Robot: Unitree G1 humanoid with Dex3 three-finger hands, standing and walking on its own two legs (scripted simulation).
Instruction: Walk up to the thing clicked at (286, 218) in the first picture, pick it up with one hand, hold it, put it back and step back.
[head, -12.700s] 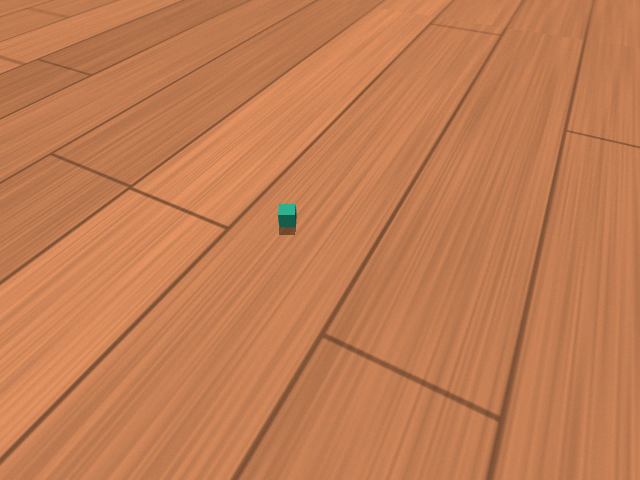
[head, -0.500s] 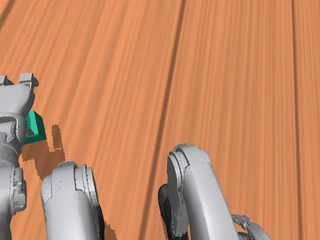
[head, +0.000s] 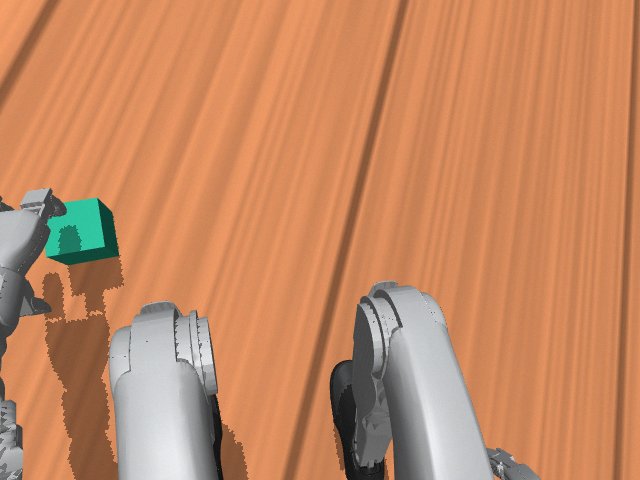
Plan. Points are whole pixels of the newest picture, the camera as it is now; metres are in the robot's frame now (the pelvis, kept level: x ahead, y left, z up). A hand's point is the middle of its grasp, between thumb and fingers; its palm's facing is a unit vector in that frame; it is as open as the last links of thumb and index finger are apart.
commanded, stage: approach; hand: left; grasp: from above
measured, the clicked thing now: (82, 232) +0.44 +0.33 -0.28
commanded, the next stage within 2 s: close in in 0.32 s
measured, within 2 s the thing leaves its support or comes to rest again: neither
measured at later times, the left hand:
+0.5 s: hand (59, 180) +0.48 +0.32 -0.16, palm faces -0.44 -0.08 -0.90, open 13.7 cm
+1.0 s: hand (62, 231) +0.43 +0.33 -0.23, palm faces -0.46 -0.11 -0.88, open 14.3 cm
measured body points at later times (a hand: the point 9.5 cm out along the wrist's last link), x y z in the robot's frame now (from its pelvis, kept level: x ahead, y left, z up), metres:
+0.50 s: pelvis +0.00 +0.00 +0.00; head +0.25 +0.07 +0.37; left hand +0.50 +0.32 -0.11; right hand +0.06 -0.27 -0.10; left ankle +0.08 +0.13 -0.29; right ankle +0.10 -0.12 -0.29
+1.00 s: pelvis +0.00 +0.00 -0.02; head +0.25 +0.11 +0.34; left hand +0.45 +0.33 -0.18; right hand +0.07 -0.27 -0.10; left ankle +0.08 +0.13 -0.29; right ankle +0.10 -0.12 -0.29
